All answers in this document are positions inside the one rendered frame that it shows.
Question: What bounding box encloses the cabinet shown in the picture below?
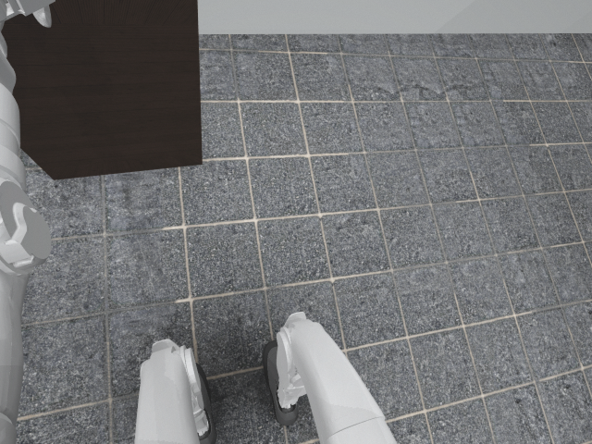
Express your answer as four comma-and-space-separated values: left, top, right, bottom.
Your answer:
1, 0, 203, 180

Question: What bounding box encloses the left robot foot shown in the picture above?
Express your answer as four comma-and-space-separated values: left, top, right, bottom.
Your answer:
196, 363, 216, 444

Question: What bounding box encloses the right robot foot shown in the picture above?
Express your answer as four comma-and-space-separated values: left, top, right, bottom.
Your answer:
263, 340, 299, 426

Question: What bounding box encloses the robot left forearm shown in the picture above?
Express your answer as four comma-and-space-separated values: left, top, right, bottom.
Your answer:
0, 31, 27, 194

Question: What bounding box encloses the robot left upper arm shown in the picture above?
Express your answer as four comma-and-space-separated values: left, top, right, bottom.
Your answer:
0, 178, 52, 444

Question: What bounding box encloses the robot foot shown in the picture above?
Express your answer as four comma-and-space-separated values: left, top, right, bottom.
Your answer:
263, 340, 299, 426
196, 363, 216, 444

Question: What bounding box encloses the robot left hand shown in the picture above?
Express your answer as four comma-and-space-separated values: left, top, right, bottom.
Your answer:
0, 0, 56, 31

